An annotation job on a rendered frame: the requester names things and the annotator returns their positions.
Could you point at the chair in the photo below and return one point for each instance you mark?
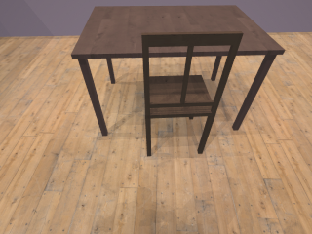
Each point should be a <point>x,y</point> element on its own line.
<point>178,96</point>

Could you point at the table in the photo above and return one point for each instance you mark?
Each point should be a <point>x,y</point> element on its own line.
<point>115,32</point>

